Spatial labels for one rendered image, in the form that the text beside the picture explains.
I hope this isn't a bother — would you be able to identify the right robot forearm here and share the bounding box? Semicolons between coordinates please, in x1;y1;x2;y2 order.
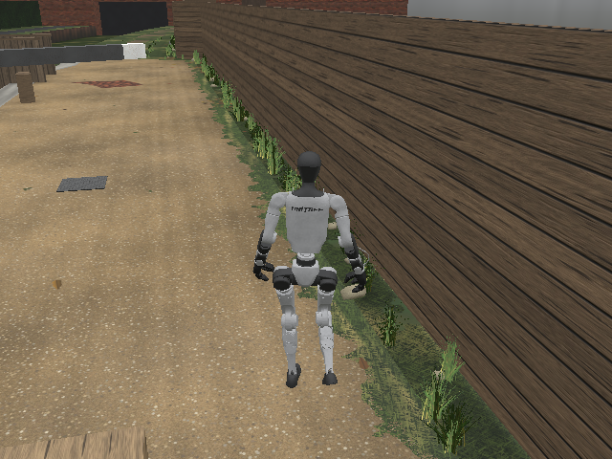
344;233;364;274

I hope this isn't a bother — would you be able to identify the robot left upper arm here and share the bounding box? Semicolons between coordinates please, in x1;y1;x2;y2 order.
261;192;289;244

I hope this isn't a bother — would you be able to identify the robot left hand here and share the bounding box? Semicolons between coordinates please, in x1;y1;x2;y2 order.
253;262;274;281

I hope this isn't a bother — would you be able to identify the robot right shin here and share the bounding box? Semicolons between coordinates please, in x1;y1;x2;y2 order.
318;311;334;375

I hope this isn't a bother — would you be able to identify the robot head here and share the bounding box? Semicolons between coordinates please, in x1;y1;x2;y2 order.
292;151;324;198

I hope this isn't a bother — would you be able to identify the robot right upper arm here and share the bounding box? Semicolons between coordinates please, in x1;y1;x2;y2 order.
328;193;353;248

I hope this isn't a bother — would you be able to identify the left robot forearm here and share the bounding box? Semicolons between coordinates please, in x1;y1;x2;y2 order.
254;230;272;266

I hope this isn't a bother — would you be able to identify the robot right hand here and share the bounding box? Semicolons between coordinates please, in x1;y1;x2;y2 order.
344;271;367;293

